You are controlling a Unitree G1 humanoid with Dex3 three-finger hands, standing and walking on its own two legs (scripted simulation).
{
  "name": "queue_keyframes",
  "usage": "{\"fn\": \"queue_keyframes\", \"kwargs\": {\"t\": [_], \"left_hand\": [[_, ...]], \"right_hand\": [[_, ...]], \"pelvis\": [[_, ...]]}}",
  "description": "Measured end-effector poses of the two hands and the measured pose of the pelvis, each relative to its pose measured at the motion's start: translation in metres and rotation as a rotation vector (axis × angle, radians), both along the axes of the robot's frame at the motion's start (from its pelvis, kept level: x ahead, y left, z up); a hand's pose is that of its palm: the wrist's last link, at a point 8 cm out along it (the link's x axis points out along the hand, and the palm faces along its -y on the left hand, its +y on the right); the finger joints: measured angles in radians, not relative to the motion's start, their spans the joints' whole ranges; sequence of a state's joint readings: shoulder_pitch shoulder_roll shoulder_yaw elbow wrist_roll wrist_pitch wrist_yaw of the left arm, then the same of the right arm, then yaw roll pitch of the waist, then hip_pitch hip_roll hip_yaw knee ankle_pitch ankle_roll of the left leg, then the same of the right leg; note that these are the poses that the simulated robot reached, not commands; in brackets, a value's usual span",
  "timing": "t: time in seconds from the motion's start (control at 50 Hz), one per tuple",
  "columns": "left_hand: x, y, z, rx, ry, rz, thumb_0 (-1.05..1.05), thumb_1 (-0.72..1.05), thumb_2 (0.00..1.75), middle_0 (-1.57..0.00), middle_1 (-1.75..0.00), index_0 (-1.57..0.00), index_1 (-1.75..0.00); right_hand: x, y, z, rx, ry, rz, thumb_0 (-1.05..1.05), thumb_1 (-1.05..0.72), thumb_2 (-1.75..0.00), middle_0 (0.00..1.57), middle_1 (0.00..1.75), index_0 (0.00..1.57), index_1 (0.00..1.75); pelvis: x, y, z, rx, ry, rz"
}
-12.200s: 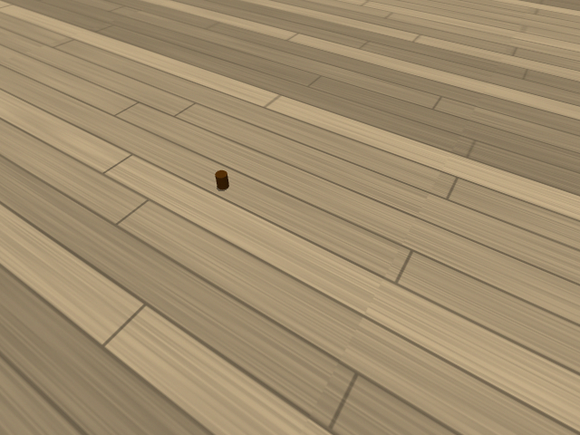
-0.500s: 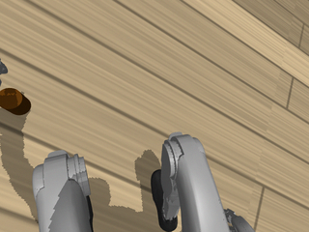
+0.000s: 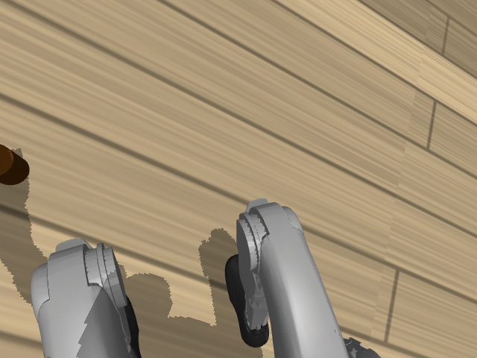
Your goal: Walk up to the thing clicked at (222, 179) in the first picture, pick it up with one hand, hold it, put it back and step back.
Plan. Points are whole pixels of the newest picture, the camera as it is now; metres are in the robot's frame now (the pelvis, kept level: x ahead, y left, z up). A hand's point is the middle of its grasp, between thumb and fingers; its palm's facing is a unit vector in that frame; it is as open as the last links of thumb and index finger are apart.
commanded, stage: approach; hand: left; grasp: from above
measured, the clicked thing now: (2, 165) +0.48 +0.33 -0.29
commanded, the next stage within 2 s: rest palm in 0.06 s
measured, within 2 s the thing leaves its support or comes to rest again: neither
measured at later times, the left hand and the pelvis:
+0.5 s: hand out of the picture +0.48 +0.32 -0.19, palm faces -0.50 -0.11 -0.86, open 14.0 cm; pelvis +0.00 +0.00 -0.01, yaw -1 degrees
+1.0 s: hand out of the picture +0.48 +0.32 -0.24, palm faces -0.44 -0.11 -0.89, open 14.0 cm; pelvis +0.01 +0.00 -0.02, yaw -3 degrees
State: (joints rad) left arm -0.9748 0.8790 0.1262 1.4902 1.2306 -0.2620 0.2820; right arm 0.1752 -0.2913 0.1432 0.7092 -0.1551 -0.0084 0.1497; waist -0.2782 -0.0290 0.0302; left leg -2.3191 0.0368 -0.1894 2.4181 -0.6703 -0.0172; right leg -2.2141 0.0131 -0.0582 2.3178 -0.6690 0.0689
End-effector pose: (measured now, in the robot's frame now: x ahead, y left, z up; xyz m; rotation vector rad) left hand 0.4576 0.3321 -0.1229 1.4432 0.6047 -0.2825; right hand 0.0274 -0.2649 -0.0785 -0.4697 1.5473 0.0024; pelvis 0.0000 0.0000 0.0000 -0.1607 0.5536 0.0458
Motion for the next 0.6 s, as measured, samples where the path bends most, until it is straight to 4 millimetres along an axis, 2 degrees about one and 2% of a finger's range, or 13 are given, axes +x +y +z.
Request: {"fn": "queue_keyframes", "kwargs": {"t": [0.06,0.12,0.22,0.34,0.42,0.6], "left_hand": [[-0.007,0.004,-0.008,-0.009,-0.032,-0.043,0.0,-0.51,0.97,-0.09,-1.07,-0.1,-1.04],[-0.006,0.004,-0.009,-0.007,-0.094,-0.076,0.0,-0.51,0.97,-0.09,-1.07,-0.11,-1.04],[0.01,0.002,0.002,0.023,-0.194,-0.067,0.0,-0.51,0.99,-0.09,-1.06,-0.1,-1.04],[0.033,0.001,0.014,0.068,-0.156,-0.008,0.0,-0.52,1.0,-0.08,-1.03,-0.09,-1.02],[0.036,-0.005,0.005,0.054,-0.088,0.014,0.0,-0.51,0.99,-0.08,-1.03,-0.09,-1.01],[0.022,-0.013,-0.031,-0.014,-0.045,-0.025,0.0,-0.51,0.98,-0.08,-1.02,-0.09,-1.01]], "right_hand": [[0.004,-0.002,-0.003,-0.012,0.008,0.036,0.0,-0.91,-0.89,0.2,0.3,0.21,0.3],[0.012,-0.005,-0.006,-0.031,-0.006,0.058,0.0,-0.91,-0.89,0.2,0.3,0.21,0.3],[0.031,-0.007,-0.007,-0.052,-0.062,0.07,0.0,-0.91,-0.89,0.2,0.3,0.2,0.3],[0.044,-0.003,-0.007,-0.038,-0.115,0.075,0.0,-0.91,-0.9,0.2,0.3,0.2,0.3],[0.039,0.002,-0.006,-0.022,-0.111,0.07,0.0,-0.9,-0.9,0.2,0.3,0.2,0.3],[0.006,0.008,-0.001,-0.011,-0.004,0.063,0.0,-0.9,-0.9,0.2,0.3,0.2,0.3]], "pelvis": [[-0.001,0.0,-0.006,-0.003,-0.012,0.002],[-0.001,0.0,-0.011,-0.005,-0.02,0.004],[0.001,0.002,-0.014,-0.006,-0.008,0.007],[0.004,0.004,-0.01,-0.013,0.015,0.002],[0.004,0.005,-0.009,-0.018,0.01,-0.002],[0.002,0.003,-0.011,-0.022,-0.011,-0.01]]}}
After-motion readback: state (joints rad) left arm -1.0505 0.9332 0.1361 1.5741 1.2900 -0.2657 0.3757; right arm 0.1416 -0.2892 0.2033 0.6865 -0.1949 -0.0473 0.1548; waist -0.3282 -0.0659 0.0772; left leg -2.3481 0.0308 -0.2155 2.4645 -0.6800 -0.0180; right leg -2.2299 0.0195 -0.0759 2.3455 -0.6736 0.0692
